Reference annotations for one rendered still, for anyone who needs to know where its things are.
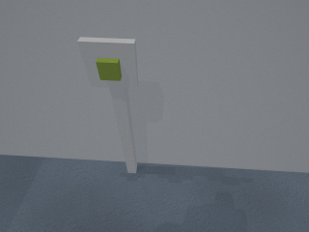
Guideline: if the panel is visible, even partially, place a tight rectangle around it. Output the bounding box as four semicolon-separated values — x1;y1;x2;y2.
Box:
77;37;139;174

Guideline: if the button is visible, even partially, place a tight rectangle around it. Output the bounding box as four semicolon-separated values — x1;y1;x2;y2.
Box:
96;58;122;81

